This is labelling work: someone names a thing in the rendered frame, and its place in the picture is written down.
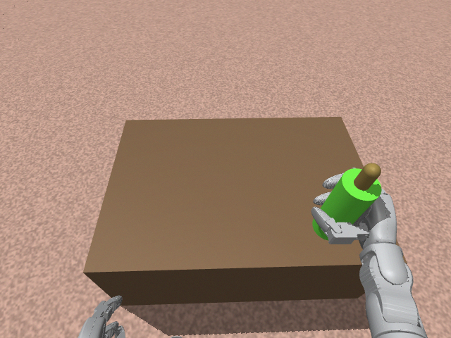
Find right robot arm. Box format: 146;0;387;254
359;242;428;338

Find bottle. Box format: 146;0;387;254
312;163;381;240

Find right robot hand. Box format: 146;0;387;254
311;168;397;249

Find left robot hand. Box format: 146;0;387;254
78;295;125;338

